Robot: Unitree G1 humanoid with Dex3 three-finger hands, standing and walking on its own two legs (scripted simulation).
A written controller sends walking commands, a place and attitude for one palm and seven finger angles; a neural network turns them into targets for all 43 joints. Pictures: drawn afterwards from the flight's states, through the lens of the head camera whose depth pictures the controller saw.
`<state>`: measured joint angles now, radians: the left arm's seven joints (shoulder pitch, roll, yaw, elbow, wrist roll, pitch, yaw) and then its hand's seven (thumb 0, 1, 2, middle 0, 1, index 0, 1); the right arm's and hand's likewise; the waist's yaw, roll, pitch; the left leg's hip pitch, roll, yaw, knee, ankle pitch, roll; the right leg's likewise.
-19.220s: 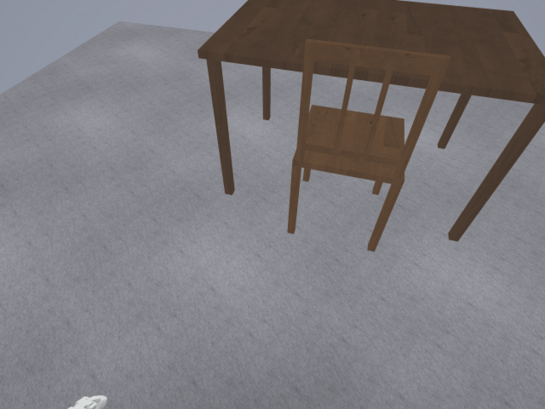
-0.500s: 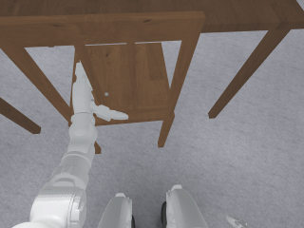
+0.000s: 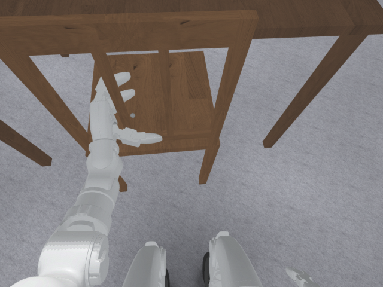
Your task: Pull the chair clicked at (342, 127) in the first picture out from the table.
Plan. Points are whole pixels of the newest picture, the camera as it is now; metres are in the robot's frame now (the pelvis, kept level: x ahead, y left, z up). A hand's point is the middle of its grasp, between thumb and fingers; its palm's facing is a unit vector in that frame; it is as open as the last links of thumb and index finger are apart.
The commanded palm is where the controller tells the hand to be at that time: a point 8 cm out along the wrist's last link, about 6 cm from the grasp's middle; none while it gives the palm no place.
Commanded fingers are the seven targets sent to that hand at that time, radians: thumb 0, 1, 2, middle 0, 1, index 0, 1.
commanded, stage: hook a spindle and tug to test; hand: left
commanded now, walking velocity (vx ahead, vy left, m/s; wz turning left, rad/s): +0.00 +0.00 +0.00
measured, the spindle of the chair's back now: (119, 103) +0.49 +0.14 +0.02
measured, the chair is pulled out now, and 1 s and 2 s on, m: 0.00 0.02 0.14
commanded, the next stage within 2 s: step backward, pulling the chair out in 1.04 s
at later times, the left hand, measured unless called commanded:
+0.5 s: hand (132, 116) +0.46 +0.11 +0.03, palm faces +0.08 -1.00 -0.02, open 5.0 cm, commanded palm +0.42 +0.15 +0.02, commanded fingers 0.00 0.90 0.90 -0.50 -1.45 -0.50 -1.45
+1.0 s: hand (135, 125) +0.43 +0.10 +0.03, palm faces +0.06 -1.00 -0.01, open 5.0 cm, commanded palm +0.39 +0.15 +0.02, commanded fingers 0.00 0.90 0.90 -0.50 -1.45 -0.50 -1.45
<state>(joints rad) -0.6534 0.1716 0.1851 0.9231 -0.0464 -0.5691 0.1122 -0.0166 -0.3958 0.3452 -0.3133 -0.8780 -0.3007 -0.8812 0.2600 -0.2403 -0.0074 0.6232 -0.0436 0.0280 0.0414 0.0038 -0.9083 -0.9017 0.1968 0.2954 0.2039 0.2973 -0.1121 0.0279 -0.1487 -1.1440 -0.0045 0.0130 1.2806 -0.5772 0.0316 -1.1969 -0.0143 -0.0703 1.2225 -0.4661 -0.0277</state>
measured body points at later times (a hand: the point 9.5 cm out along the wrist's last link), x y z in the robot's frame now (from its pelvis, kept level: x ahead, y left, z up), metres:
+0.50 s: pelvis +0.01 +0.00 +0.00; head +0.15 +0.01 +0.43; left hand +0.45 +0.16 +0.03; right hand +0.08 -0.25 -0.12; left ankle +0.01 +0.10 -0.62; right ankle +0.05 -0.11 -0.62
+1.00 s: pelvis +0.02 +0.00 +0.01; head +0.15 +0.01 +0.44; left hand +0.43 +0.16 +0.03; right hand +0.12 -0.25 -0.12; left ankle +0.01 +0.10 -0.62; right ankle +0.05 -0.11 -0.62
